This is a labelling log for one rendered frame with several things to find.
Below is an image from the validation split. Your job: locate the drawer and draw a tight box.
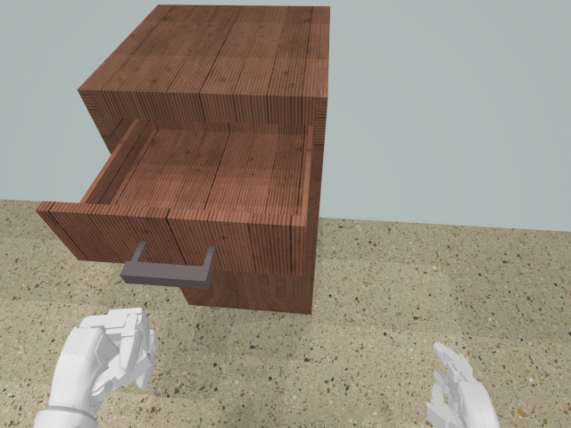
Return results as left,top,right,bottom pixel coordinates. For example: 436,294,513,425
36,119,314,276

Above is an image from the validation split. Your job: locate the left robot forearm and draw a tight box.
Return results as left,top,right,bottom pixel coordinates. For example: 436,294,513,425
33,407,98,428

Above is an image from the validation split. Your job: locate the left robot hand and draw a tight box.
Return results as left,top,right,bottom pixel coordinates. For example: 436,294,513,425
48,308,159,416

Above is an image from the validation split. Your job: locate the cabinet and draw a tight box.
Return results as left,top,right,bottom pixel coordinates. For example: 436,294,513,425
78,4,330,315

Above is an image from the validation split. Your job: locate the right robot hand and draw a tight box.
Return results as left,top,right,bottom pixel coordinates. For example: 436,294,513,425
426,342,500,428

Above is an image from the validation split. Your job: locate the handle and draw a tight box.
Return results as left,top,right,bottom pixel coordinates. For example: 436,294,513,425
120,242,216,290

